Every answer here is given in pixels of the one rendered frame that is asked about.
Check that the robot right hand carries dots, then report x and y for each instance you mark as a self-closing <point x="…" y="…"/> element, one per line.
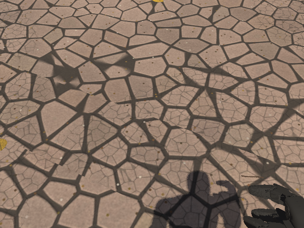
<point x="292" y="217"/>

